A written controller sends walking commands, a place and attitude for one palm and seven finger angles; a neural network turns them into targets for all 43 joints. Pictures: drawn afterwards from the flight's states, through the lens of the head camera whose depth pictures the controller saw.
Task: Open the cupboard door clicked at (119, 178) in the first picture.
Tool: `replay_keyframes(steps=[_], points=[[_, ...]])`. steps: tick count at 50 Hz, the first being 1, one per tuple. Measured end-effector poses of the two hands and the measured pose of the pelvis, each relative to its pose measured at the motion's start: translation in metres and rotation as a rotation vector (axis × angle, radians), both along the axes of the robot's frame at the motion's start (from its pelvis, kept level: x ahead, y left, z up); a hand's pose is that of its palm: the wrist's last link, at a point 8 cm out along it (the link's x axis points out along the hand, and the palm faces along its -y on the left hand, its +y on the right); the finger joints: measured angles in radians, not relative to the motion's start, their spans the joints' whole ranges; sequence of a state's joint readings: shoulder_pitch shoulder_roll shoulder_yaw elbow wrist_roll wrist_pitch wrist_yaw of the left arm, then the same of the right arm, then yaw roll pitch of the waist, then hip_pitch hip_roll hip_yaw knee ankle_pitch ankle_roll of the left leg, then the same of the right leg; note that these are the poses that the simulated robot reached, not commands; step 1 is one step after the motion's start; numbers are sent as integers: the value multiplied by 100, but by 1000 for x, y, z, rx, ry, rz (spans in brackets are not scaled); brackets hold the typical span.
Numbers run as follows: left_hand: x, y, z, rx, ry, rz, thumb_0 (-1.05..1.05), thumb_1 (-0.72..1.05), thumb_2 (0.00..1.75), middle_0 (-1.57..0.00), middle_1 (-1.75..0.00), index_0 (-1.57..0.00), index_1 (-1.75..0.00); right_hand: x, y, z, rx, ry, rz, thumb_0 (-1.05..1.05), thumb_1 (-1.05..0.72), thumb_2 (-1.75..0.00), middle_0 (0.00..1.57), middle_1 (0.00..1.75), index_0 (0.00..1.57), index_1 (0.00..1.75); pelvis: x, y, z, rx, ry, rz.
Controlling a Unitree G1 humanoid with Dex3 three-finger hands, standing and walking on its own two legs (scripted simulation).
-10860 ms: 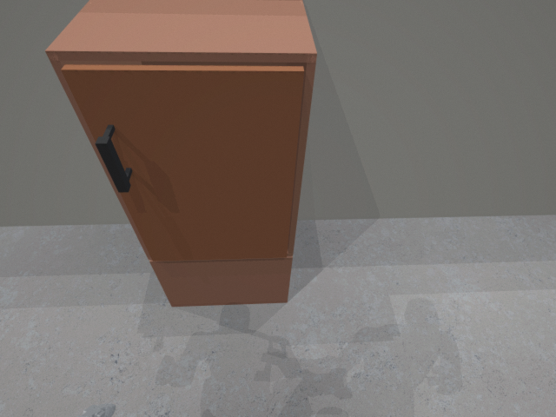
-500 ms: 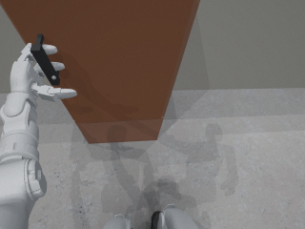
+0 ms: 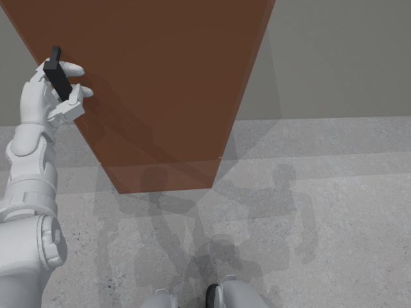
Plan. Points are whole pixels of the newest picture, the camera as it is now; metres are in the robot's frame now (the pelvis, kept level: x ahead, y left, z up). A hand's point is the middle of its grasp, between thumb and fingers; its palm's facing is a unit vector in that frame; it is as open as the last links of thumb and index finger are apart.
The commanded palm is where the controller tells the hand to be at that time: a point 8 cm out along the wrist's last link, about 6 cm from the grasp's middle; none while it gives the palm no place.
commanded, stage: pull the door open along its arc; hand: left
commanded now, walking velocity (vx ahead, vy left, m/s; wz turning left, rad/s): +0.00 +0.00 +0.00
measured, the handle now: (67, 83) +0.53 +0.24 +0.07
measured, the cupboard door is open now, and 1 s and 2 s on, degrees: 1 42 48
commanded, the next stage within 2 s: open thumb and fingers to let go in 1.02 s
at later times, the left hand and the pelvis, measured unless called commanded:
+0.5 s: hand (82, 136) +0.41 +0.20 +0.07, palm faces -0.01 -1.00 -0.01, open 5.7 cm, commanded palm +0.36 +0.24 +0.07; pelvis +0.01 +0.00 +0.01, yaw -1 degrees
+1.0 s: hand (152, 213) +0.27 +0.08 +0.07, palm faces +0.43 -0.90 +0.01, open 5.6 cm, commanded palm +0.20 +0.11 +0.07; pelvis +0.00 -0.04 +0.01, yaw +3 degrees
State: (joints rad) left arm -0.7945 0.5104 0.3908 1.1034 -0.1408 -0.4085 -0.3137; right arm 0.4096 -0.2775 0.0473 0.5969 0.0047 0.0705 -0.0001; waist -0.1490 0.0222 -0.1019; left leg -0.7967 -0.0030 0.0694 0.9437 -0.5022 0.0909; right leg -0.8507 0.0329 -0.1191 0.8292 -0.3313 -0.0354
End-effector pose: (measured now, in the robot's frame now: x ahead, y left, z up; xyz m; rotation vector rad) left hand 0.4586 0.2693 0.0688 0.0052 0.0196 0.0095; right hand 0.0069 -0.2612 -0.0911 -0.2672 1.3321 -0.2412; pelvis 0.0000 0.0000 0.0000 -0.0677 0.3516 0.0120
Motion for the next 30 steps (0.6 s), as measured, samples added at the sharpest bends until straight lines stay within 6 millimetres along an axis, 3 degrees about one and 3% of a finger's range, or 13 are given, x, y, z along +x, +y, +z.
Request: replay_keyframes(steps=[10, 16, 23, 27, 30], points=[[-2, -2, 0, 4, 2, 22, 1, 77, 85, -37, -135, -37, -135, 3, 4, -2, 16, -12, 0, 0, -90, -89, 20, 30, 20, 30, 0, 1, 0, 2, -5, -1], [-16, -4, 0, 7, -6, 19, 1, 77, 82, -38, -135, -36, -135, 8, 4, 0, 34, -38, -10, 0, -90, -89, 20, 30, 20, 30, 3, 0, 3, 6, -16, -12], [-54, -14, -1, 5, -22, -7, 1, 75, 78, -38, -135, -36, -135, 34, 4, 5, 58, -128, 5, 0, -90, -89, 20, 30, 20, 30, 7, -2, 10, 16, -47, -21], [-85, -25, -1, -6, -28, -16, 1, 74, 76, -39, -135, -37, -135, 61, 4, 10, 74, -221, 35, 0, -90, -89, 20, 30, 20, 30, 8, -3, 13, 21, -70, -23], [-110, -39, -2, -52, -41, 74, 3, 73, 75, -38, -135, -37, -135, 85, 6, 13, 91, -299, 74, 0, -90, -89, 20, 30, 20, 30, 6, -4, 14, 25, -85, -19]])
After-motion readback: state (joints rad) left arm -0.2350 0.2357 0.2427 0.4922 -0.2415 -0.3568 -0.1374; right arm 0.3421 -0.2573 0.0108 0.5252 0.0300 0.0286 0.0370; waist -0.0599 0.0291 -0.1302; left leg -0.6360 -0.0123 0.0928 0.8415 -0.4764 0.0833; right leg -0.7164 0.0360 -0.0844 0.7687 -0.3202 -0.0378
